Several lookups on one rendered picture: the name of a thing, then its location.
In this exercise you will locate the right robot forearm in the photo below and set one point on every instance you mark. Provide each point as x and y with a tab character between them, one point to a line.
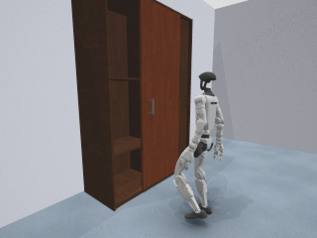
219	133

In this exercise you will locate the wardrobe door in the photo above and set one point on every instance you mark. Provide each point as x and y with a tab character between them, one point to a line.
159	54
183	82

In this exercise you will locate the robot right upper arm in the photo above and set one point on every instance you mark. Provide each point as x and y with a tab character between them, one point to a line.
219	117

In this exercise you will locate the robot left upper arm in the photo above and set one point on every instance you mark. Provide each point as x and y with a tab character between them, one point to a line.
200	107

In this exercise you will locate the robot right thigh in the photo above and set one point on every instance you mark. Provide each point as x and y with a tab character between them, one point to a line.
197	164

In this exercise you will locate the robot left shin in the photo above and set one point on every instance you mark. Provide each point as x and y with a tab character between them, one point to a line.
186	191

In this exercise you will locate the left robot forearm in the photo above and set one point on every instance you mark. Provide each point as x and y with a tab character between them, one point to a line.
197	135

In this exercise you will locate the robot left hand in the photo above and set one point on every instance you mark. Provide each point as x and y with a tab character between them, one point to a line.
188	156

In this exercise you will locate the robot right hand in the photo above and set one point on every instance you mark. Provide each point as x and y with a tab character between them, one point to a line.
218	147

